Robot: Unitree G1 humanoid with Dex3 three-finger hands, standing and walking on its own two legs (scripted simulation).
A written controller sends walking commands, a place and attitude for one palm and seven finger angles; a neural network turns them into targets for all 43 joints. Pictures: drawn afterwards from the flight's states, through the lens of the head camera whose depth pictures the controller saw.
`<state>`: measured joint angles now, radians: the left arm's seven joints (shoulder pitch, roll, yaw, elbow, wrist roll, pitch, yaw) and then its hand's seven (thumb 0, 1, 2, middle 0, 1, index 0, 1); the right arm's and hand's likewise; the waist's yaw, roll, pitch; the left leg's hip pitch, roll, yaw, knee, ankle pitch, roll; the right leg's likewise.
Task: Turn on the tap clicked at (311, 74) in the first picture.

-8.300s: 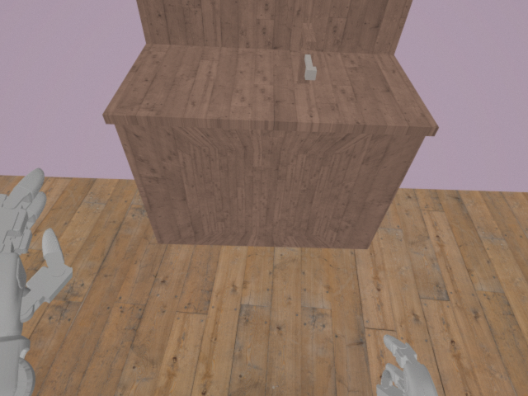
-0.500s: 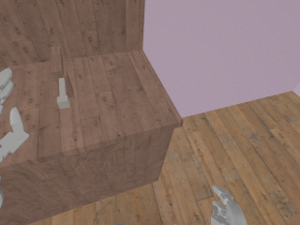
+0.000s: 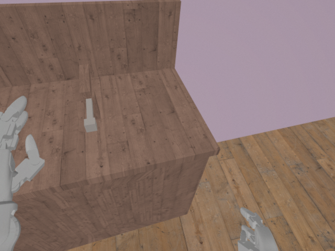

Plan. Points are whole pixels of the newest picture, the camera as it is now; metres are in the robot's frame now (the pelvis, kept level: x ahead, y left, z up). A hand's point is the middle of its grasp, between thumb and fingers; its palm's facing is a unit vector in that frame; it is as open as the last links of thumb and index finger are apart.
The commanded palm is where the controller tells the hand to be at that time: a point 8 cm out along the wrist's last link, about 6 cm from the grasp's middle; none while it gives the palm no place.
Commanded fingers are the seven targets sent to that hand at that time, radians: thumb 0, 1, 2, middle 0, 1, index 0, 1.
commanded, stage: look again from close up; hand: left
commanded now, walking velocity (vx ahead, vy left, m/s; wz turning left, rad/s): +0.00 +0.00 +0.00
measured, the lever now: (90, 124) +0.39 +0.26 +0.06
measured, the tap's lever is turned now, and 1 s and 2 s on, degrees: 0 0 0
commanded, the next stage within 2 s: shuffle to correct the standing spot in 0.30 s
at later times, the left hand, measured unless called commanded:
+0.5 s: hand (79, 146) +0.26 +0.21 +0.16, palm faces +0.39 -0.84 -0.38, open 7.4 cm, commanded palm +0.20 +0.24 +0.17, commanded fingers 0.00 0.90 0.90 -0.20 -0.30 -0.20 -0.30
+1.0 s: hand (96, 147) +0.26 +0.18 +0.15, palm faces +0.39 -0.84 -0.38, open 7.4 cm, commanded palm +0.21 +0.21 +0.17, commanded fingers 0.00 0.90 0.90 -0.20 -0.30 -0.20 -0.30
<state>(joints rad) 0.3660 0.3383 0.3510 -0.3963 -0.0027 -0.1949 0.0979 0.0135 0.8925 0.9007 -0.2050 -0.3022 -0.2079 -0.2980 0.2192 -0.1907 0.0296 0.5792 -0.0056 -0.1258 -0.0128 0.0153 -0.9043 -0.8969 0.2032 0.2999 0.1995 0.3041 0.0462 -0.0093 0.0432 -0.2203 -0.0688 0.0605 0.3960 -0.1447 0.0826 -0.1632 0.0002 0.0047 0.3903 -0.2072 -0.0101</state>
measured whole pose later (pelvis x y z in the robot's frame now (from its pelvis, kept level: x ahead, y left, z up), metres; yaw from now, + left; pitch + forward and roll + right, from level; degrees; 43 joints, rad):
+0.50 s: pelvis +0.04 -0.04 +0.00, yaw +0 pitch -1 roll -1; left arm 0.44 0.35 0.34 -0.45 -0.04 -0.17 0.10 0.01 0.89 0.90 -0.21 -0.30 -0.21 -0.30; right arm 0.19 -0.20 0.03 0.58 0.01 -0.07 -0.03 0.02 -0.91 -0.90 0.20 0.30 0.20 0.30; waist 0.03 0.00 0.02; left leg -0.21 -0.03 0.04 0.45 -0.23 0.05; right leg -0.14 0.04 -0.01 0.41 -0.26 -0.03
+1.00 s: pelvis +0.05 -0.07 +0.00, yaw +0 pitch -1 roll -1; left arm 0.45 0.34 0.33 -0.44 -0.06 -0.14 0.12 0.01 0.89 0.90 -0.21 -0.30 -0.21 -0.30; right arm 0.19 -0.23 0.00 0.60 0.02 -0.03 -0.03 0.02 -0.91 -0.90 0.20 0.30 0.20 0.30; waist 0.02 0.02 0.03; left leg -0.22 0.01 0.02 0.49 -0.26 0.01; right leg -0.13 0.09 -0.03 0.41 -0.27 -0.07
